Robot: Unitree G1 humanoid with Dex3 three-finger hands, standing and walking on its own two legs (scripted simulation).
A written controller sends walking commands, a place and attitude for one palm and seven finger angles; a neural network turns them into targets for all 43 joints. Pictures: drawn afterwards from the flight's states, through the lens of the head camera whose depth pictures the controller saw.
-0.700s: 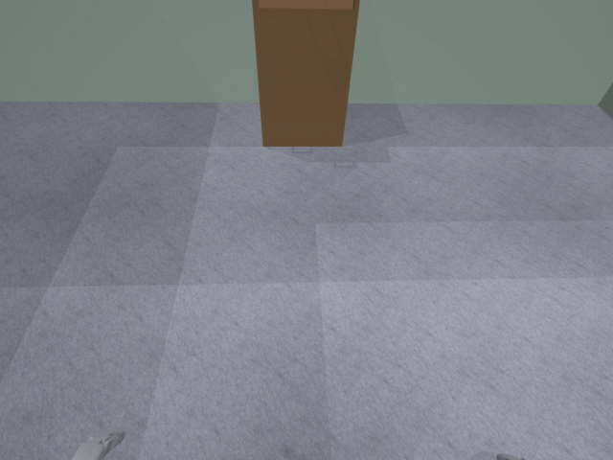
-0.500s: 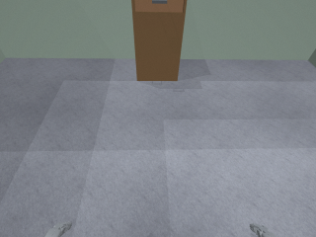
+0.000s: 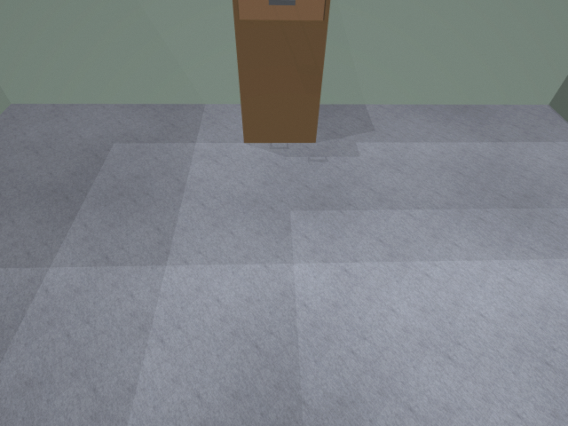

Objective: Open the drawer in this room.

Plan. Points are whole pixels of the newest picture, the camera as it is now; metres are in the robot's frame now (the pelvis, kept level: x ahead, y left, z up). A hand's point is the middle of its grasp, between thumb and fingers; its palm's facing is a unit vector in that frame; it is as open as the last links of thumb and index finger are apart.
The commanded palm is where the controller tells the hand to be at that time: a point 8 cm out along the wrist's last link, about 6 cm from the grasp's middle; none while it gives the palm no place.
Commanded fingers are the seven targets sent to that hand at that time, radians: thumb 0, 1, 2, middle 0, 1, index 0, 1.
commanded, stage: stand and wait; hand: left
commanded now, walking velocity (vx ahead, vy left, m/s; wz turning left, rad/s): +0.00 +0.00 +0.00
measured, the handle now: (281, 0) +1.76 +0.11 +0.01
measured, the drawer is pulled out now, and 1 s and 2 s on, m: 0.00 0.00 0.00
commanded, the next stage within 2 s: turn or walk to find it in 0.20 s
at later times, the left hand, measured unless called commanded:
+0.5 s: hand out of the picture +0.04 +0.23 -0.17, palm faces -0.01 -0.96 -0.29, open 7.4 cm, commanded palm none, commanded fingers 0.00 0.90 0.90 -0.20 -0.30 -0.20 -0.30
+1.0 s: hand out of the picture +0.04 +0.25 -0.16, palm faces +0.04 -0.94 -0.34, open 7.4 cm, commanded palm none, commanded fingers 0.00 0.90 0.90 -0.20 -0.30 -0.20 -0.30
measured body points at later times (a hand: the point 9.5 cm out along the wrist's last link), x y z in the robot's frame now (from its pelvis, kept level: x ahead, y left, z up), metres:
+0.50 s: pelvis -0.02 +0.00 +0.00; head -0.01 +0.00 +0.45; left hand +0.04 +0.28 -0.15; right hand +0.04 -0.27 -0.15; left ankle +0.00 +0.12 -0.74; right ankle +0.00 -0.12 -0.74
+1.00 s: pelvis -0.01 +0.00 +0.00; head +0.00 +0.01 +0.45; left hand +0.04 +0.30 -0.14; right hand +0.08 -0.29 -0.13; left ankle +0.00 +0.12 -0.74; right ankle +0.00 -0.12 -0.74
